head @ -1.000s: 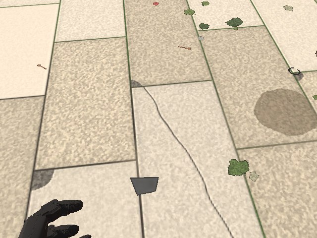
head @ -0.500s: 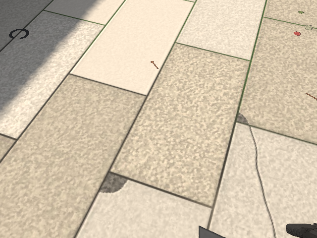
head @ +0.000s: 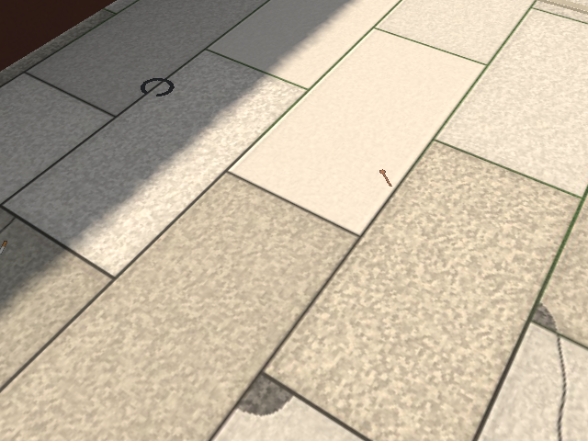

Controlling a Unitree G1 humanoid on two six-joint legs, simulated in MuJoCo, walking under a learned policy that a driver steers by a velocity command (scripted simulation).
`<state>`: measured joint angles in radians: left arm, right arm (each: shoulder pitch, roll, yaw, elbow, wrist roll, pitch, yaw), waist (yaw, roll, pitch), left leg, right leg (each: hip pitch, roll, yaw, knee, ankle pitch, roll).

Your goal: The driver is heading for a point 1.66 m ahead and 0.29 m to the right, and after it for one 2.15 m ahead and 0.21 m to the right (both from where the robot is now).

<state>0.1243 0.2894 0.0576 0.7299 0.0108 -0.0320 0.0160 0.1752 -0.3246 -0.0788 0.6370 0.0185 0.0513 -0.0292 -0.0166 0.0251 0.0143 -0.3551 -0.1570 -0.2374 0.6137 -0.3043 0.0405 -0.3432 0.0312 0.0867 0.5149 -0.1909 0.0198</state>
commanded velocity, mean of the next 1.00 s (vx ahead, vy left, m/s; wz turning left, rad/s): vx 0.06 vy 0.00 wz -0.26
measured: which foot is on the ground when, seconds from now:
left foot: up 0.00-0.28, down 0.30-0.64, up 0.66-1.00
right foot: down 0.00-0.32, up 0.34-0.60, down 0.62-1.00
